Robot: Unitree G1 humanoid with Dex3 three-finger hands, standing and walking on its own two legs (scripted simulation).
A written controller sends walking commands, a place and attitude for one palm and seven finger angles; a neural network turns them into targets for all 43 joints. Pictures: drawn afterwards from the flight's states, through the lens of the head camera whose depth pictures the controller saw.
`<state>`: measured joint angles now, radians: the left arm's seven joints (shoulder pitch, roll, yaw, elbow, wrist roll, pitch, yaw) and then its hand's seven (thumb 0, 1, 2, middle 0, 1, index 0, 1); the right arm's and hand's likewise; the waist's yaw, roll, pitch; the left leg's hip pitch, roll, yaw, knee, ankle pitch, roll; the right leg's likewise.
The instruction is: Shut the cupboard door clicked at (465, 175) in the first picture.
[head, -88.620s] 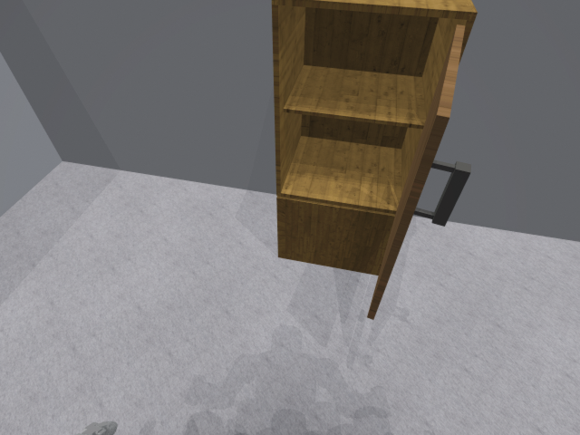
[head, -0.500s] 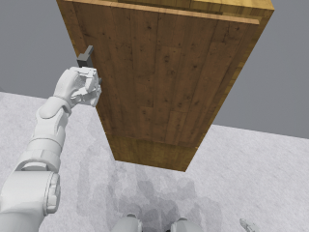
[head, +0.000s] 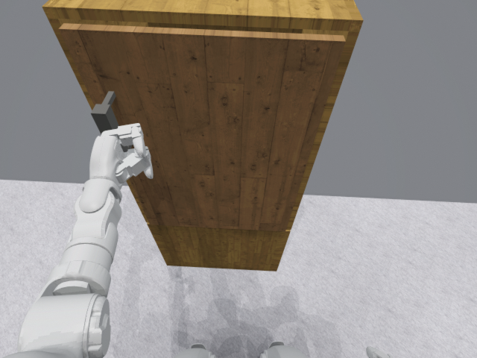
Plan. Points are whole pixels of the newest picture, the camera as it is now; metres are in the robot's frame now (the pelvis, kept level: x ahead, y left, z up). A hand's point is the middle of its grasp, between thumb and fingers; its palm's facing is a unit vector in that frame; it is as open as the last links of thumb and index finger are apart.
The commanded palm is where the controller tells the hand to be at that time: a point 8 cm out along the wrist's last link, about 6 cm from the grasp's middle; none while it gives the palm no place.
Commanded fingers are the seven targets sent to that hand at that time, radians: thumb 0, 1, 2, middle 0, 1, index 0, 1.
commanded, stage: pull the fist back off the door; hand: left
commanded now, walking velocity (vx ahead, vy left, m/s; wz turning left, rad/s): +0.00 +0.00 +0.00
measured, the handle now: (117, 129) +0.50 +0.22 +0.10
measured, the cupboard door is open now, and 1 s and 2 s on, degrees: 0 0 0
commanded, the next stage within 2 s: draw the hand back to the body in 0.36 s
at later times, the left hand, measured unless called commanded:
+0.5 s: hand (132, 191) +0.36 +0.16 +0.10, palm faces +0.00 -1.00 -0.03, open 3.1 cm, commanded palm +0.33 +0.22 +0.10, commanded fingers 0.00 0.90 0.90 -1.30 -1.50 -1.30 -1.50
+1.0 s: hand (87, 209) +0.29 +0.19 +0.15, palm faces +0.03 -1.00 -0.08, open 3.1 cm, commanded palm +0.26 +0.25 +0.16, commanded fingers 0.00 0.90 0.90 -1.11 -1.29 -1.11 -1.29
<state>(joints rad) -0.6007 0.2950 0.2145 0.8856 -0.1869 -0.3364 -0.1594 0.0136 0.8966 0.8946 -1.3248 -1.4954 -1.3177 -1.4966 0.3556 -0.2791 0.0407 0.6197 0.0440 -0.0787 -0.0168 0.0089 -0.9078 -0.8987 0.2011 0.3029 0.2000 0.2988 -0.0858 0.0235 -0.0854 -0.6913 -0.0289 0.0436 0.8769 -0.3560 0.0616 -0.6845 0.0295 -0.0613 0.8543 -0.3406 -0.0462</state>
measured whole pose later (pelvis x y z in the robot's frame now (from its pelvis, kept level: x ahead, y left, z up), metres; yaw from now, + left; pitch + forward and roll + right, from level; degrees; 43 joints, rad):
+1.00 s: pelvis +0.04 -0.01 +0.03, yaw +1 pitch +1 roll -1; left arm 0.18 0.30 0.23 -0.07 -0.30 -0.06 -0.25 0.01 0.90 0.90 -1.28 -1.47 -1.28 -1.47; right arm 0.26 -0.27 0.05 0.55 0.06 -0.12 -0.07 0.01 -0.91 -0.90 0.20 0.30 0.20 0.30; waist 0.01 0.06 -0.07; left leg -0.36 -0.03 0.01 0.69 -0.36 0.04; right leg -0.34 0.04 -0.08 0.66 -0.34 -0.06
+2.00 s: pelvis +0.07 +0.00 +0.05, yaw +1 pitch -3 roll +0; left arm 0.47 0.34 0.32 -0.39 -0.07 -0.04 0.10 0.01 0.89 0.89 -0.22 -0.31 -0.22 -0.31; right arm 0.20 -0.23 0.02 0.62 0.02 -0.06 -0.05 0.01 -0.91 -0.90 0.20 0.30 0.20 0.30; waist 0.06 0.07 -0.01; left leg -0.10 -0.05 0.02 0.41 -0.26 0.06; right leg -0.09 0.03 -0.05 0.40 -0.25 -0.03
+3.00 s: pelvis -0.02 +0.02 +0.03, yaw +1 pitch +0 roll -1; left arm 0.50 0.40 0.43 -0.50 0.00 -0.18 0.15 0.01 0.89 0.89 -0.21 -0.30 -0.21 -0.30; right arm 0.27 -0.23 0.00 0.57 0.01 -0.01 -0.08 0.01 -0.91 -0.90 0.20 0.30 0.20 0.30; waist -0.01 0.00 -0.02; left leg -0.43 -0.04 0.06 0.68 -0.28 0.10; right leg -0.41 0.03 -0.02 0.63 -0.22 -0.01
